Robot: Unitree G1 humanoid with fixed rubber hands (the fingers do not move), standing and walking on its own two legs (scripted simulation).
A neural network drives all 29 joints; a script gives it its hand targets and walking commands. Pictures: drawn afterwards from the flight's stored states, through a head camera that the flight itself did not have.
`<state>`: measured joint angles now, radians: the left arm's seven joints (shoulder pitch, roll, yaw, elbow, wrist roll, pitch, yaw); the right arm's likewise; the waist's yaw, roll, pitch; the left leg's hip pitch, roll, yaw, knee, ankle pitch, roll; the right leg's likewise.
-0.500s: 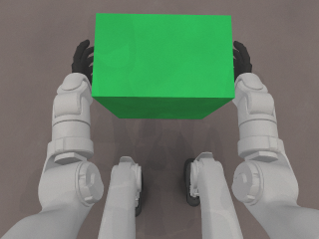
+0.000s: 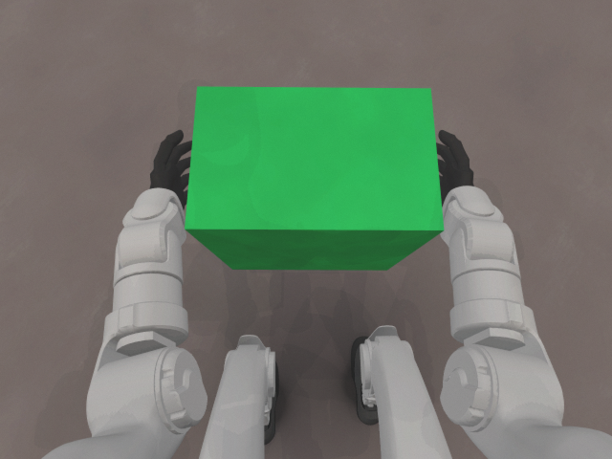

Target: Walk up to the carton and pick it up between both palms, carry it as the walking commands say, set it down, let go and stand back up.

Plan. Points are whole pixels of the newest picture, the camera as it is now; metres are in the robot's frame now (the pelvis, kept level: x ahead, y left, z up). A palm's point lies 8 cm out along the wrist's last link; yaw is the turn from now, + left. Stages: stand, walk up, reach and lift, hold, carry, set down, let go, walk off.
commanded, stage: reach and lift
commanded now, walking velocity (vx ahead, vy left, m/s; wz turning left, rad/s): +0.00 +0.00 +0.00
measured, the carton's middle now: (311, 197) +0.46 +0.00 -0.12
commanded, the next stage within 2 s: none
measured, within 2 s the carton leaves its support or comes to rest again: neither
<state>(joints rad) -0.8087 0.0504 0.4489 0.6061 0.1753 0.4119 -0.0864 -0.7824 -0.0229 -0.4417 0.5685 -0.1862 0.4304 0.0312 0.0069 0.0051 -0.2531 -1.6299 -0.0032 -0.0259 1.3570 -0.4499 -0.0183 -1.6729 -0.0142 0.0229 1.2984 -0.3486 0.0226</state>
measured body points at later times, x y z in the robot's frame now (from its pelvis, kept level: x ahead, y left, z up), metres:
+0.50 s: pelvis +0.02 +0.00 +0.07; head +0.20 -0.01 +0.48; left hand +0.44 +0.19 +0.02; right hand +0.43 -0.18 +0.01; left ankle +0.07 +0.13 -0.57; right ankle +0.10 -0.13 -0.57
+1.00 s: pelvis +0.04 +0.00 +0.13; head +0.18 -0.01 +0.56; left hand +0.41 +0.18 +0.09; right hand +0.40 -0.19 +0.08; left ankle +0.07 +0.13 -0.57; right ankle +0.10 -0.13 -0.57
